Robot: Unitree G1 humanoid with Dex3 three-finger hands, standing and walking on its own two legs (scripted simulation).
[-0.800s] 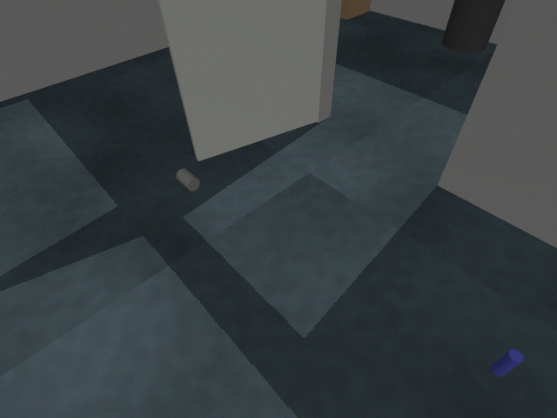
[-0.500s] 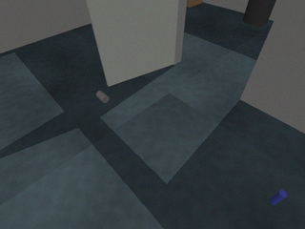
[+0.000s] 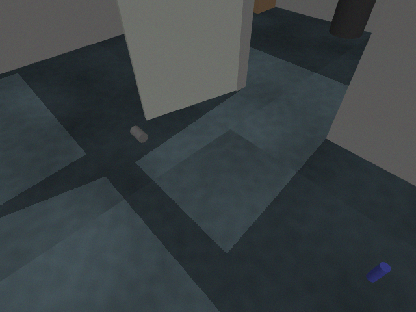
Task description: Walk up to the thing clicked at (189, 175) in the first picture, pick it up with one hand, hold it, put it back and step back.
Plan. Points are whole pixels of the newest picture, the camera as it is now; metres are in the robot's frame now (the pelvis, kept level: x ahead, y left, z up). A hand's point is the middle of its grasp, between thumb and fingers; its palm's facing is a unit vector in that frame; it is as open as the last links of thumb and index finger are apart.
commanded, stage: stand
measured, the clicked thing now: (139, 134) +1.44 +0.52 -0.74
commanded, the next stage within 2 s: walk up in 0.32 s
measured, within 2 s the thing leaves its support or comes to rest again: neither
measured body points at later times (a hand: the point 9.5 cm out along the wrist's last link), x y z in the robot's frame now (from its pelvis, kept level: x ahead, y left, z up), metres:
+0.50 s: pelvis -0.01 -0.02 -0.01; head +0.04 -0.01 +0.44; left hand +0.08 +0.31 -0.12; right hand +0.08 -0.32 -0.13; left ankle +0.01 +0.12 -0.75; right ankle -0.01 -0.12 -0.73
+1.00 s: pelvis +0.00 -0.05 -0.03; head +0.02 -0.01 +0.41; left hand -0.11 +0.26 -0.16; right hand +0.27 -0.27 -0.12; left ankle -0.03 +0.07 -0.75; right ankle +0.01 -0.14 -0.74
